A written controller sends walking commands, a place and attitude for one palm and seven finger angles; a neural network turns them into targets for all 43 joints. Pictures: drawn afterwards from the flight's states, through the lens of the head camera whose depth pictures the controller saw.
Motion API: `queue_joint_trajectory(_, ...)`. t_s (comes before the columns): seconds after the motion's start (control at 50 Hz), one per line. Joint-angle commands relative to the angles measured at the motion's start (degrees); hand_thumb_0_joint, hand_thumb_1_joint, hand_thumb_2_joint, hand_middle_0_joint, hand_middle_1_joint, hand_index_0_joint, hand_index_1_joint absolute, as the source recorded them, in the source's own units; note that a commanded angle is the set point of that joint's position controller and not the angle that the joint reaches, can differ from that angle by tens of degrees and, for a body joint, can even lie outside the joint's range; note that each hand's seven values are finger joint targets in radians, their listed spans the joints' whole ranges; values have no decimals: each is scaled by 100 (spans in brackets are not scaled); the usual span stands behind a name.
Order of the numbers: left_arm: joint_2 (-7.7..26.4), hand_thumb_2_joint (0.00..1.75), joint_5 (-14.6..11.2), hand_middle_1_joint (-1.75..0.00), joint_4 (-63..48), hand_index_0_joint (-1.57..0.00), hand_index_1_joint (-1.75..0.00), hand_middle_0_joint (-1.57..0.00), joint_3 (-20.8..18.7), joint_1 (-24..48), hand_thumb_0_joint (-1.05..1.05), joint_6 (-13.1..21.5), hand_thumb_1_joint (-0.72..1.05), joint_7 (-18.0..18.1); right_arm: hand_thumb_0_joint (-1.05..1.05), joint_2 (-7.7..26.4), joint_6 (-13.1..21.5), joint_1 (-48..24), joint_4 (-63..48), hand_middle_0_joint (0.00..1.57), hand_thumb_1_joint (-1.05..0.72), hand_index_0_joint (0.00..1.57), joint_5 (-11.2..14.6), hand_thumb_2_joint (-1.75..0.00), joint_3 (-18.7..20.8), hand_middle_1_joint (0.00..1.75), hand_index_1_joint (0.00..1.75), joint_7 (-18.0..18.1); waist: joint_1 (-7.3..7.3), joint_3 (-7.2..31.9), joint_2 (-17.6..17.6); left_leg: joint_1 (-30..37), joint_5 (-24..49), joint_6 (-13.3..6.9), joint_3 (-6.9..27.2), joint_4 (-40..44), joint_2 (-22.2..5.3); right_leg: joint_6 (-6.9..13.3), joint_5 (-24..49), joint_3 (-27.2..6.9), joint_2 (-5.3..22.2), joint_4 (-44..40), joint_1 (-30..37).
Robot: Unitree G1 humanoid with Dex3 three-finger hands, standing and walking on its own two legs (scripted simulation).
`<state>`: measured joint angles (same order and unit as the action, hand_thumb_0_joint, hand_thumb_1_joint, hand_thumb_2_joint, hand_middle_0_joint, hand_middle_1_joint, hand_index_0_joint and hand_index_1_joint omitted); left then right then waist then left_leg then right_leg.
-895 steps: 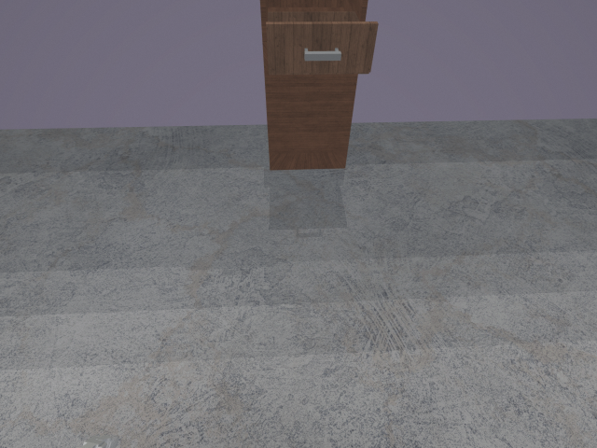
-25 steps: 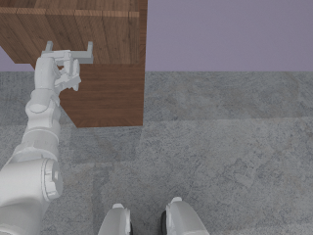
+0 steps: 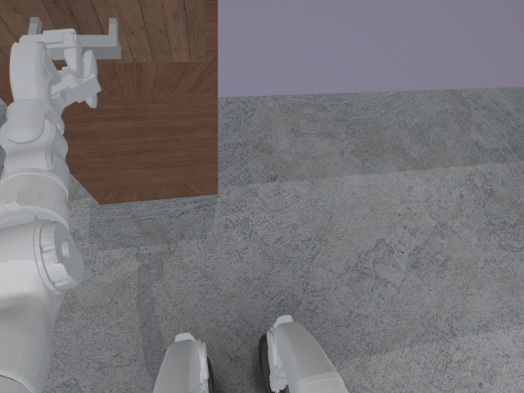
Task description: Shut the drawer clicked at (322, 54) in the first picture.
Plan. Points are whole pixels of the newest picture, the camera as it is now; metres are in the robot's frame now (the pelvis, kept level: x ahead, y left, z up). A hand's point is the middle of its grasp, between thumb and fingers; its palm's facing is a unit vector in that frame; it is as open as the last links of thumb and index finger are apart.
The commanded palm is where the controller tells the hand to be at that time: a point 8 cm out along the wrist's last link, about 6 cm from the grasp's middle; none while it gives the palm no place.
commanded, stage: push the drawer shut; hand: left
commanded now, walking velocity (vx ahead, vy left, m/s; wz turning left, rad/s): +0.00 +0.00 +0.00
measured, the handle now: (74, 36) +0.63 +0.20 +0.07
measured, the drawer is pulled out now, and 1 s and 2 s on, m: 0.03 0.00 0.00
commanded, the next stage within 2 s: pull the fist back off the drawer in 0.52 s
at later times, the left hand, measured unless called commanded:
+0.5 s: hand (82, 56) +0.59 +0.18 +0.07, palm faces +0.02 -1.00 -0.04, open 3.2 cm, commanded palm +0.62 +0.19 +0.08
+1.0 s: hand (85, 56) +0.59 +0.18 +0.08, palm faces +0.03 -1.00 -0.03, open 3.3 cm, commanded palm +0.57 +0.19 +0.08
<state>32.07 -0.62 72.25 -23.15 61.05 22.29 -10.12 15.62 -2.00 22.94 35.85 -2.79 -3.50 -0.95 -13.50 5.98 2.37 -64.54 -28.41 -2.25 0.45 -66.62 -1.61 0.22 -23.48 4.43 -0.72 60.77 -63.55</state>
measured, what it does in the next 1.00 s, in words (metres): stands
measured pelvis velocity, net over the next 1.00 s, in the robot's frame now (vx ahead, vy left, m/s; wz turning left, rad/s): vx -0.02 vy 0.01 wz -0.01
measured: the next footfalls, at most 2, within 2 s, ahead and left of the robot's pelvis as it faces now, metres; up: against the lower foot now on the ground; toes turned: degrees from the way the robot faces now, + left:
none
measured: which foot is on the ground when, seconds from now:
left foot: down 0.00-1.00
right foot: down 0.00-1.00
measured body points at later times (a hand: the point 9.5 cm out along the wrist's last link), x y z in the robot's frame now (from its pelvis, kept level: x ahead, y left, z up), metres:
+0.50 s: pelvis -0.01 +0.00 -0.01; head +0.18 +0.04 +0.39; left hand +0.58 +0.24 +0.08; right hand -0.05 -0.25 -0.10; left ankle +0.02 +0.09 -0.64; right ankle +0.04 -0.12 -0.64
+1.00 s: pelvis -0.02 +0.01 -0.02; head +0.17 +0.05 +0.39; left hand +0.58 +0.23 +0.08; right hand -0.07 -0.24 -0.10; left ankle +0.02 +0.09 -0.64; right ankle +0.04 -0.12 -0.64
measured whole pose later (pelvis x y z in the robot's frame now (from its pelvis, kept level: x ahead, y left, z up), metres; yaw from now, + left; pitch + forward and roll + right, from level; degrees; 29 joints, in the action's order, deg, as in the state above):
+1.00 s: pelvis -0.02 +0.01 -0.02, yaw +0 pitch +30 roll -7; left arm 39.0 3.5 76.4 -21.3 74.5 15.6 -7.8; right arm 15.2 0.2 25.7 36.3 -4.3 -5.7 -2.4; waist -17.4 5.4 2.9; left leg -73.5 -27.5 -2.7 2.5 -70.7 -1.5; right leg -0.1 -22.0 6.3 -0.7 62.6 -70.8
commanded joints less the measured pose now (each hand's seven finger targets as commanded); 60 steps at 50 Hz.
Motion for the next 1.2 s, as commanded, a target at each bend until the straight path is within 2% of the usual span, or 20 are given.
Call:
queue_joint_trajectory(0.0, 1424, 90, -45, -160, -1266, -140, -160, -140, -43, 3472, 0, 364, 90, 248, 0, 1151, -14, 1204, -120, 20, -90, 20, -10, -90, 357, 30, 30, 72, -365, 2993, 991, 2446, 1843, 57, 536, 758, -40, 85, 829, -180, -165, -628, 898)
queue_joint_trajectory(0.16, 1710, 90, 124, -160, -972, -140, -160, -140, -77, 4026, 0, 218, 90, 334, 0, 1185, -47, 1365, -85, 20, -90, 20, -65, -90, 298, 30, 30, 50, -546, 2981, 1040, 2196, 1814, 26, 570, 615, -45, 81, 805, -169, -181, -579, 794)
queue_joint_trajectory(0.2, 2009, 90, 190, -160, -834, -140, -160, -140, -231, 4046, 0, 167, 90, 321, 0, 1213, -65, 1404, -104, 20, -90, 20, -67, -90, 265, 30, 30, 55, -517, 3058, 1147, 2143, 1864, 28, 557, 564, -47, 99, 822, -171, -195, -538, 789)
queue_joint_trajectory(0.24, 1883, 90, 209, -160, -879, -140, -160, -140, -72, 4270, 0, 122, 90, 303, 0, 1202, -65, 1426, -114, 20, -90, 20, -77, -90, 255, 30, 30, 51, -608, 3036, 1190, 2095, 1838, 13, 582, 535, -52, 87, 812, -166, -191, -528, 727)
queue_joint_trajectory(0.28, 2017, 90, 216, -160, -890, -140, -160, -140, -163, 4425, 0, 122, 90, 291, 0, 1217, -68, 1507, -92, 20, -90, 20, -83, -90, 263, 30, 30, 58, -649, 3140, 1234, 2221, 1942, 23, 641, 502, -74, 97, 850, -140, -208, -490, 633)
queue_joint_trajectory(0.32, 1808, 90, 193, -160, -1050, -140, -160, -140, 28, 4690, 0, 96, 90, 287, 0, 1202, -46, 1501, -67, 20, -90, 20, -85, -90, 267, 30, 30, 49, -728, 3228, 1475, 2357, 1954, 38, 649, 474, -80, 84, 845, -142, -201, -503, 467)
queue_joint_trajectory(0.4, 2006, 90, 226, -160, -839, -140, -160, -140, -22, 4849, 0, -12, 90, 298, 0, 1241, -13, 1561, 2, 20, -90, 20, -84, -90, 219, 30, 30, 68, -809, 3053, 1458, 2139, 1654, 25, 668, 476, -84, 93, 657, -119, -214, -512, 362)
queue_joint_trajectory(0.46, 1894, 90, 241, -160, -701, -140, -160, -140, 162, 4968, 0, -103, 90, 309, 0, 1257, 42, 1533, 17, 20, -90, 20, -72, -90, 183, 30, 30, 96, -913, 2845, 1490, 1977, 1234, 11, 712, 520, -94, 96, 428, -108, -207, -513, 150)
queue_joint_trajectory(0.58, 1710, 90, 213, -160, -857, -140, -160, -140, 377, 5315, 0, -165, 90, 343, 0, 1298, 238, 1570, 114, 20, -90, 20, -82, -90, 161, 30, 30, 141, -1064, 3029, 1816, 2230, 1064, 18, 855, 560, -146, 96, 348, -70, -190, -472, -194)
queue_joint_trajectory(0.66, 1722, 90, 234, -160, -818, -140, -160, -140, 385, 5313, 0, -254, 90, 358, 0, 1295, 311, 1589, 135, 20, -90, 20, -88, -90, 146, 30, 30, 122, -1023, 3031, 1829, 2138, 949, 23, 832, 544, -128, 104, 301, -59, -195, -473, -137)
queue_joint_trajectory(0.72, 1984, 90, 261, -160, -846, -140, -160, -140, 179, 5315, 0, -258, 90, 359, 0, 1316, 311, 1638, 104, 20, -90, 20, -113, -90, 143, 30, 30, 110, -964, 3123, 1759, 2100, 1074, 25, 847, 514, -115, 111, 361, -44, -187, -442, -26)
queue_joint_trajectory(0.78, 1733, 90, 300, -160, -784, -140, -160, -140, 281, 5215, 0, -282, 90, 363, 0, 1295, 301, 1653, 74, 20, -90, 20, -126, -90, 165, 30, 30, 52, -925, 3051, 1852, 2247, 1017, 63, 955, 585, -118, 138, 337, 0, -184, -411, -188)
queue_joint_trajectory(0.84, 1873, 90, 292, -160, -959, -140, -160, -140, 95, 5052, 0, -268, 90, 384, 0, 1305, 274, 1643, 32, 20, -90, 20, -137, -90, 191, 30, 30, 2, -776, 3207, 1825, 2345, 1056, 88, 973, 605, -129, 139, 355, 9, -181, -399, -81)
queue_joint_trajectory(0.88, 1589, 90, 293, -160, -1010, -140, -160, -140, 232, 5000, 0, -245, 90, 384, 0, 1284, 261, 1636, 38, 20, -90, 20, -141, -90, 222, 30, 30, -31, -804, 3183, 1835, 2503, 1066, 95, 1027, 644, -139, 140, 377, 10, -167, -409, -189)
queue_joint_trajectory(0.92, 1680, 90, 254, -160, -1038, -140, -160, -140, 70, 4622, 0, -249, 90, 400, 0, 1285, 234, 1612, -29, 20, -90, 20, -127, -90, 223, 30, 30, -65, -640, 3199, 1725, 2454, 1127, 94, 951, 679, -124, 145, 388, 1, -180, -447, 18)
queue_joint_trajectory(0.96, 1682, 90, 216, -160, -1033, -140, -160, -140, 31, 4412, 0, -261, 90, 397, 0, 1257, 195, 1581, -55, 20, -90, 20, -109, -90, 226, 30, 30, -70, -635, 3102, 1462, 2232, 1157, 42, 808, 669, -105, 121, 405, -34, -188, -534, 293)
queue_joint_trajectory(0.98, 1849, 90, 214, -160, -1120, -140, -160, -140, -146, 4276, 0, -210, 90, 394, 0, 1260, 182, 1592, -74, 20, -90, 20, -118, -90, 227, 30, 30, -77, -510, 3216, 1518, 2259, 1300, 51, 776, 664, -92, 141, 457, -39, -190, -508, 415)
queue_joint_trajectory(1.06, 1682, 90, 140, -160, -1388, -140, -160, -140, -149, 3608, 0, -99, 90, 347, 0, 1200, 86, 1493, -210, 20, -90, 20, -67, -90, 272, 30, 30, -116, -303, 3259, 1368, 2366, 1548, 56, 635, 757, -86, 134, 606, -77, -204, -609, 814)
queue_joint_trajectory(1.12, 1734, 90, 89, -160, -1331, -140, -160, -140, -272, 3101, 0, -46, 90, 338, 0, 1180, 7, 1436, -270, 20, -90, 20, -31, -90, 283, 30, 30, -115, -208, 3090, 1008, 2129, 1676, 19, 496, 775, -71, 115, 746, -130, -215, -666, 1152)
queue_joint_trajectory(1.18, 1710, 90, 14, -160, -1657, -140, -160, -140, -405, 2516, 0, 89, 90, 292, 0, 1144, -59, 1383, -376, 20, -90, 20, -7, -90, 341, 30, 30, -119, 5, 3312, 983, 2336, 2077, 34, 400, 828, -59, 130, 1126, -158, -222, -658, 1528)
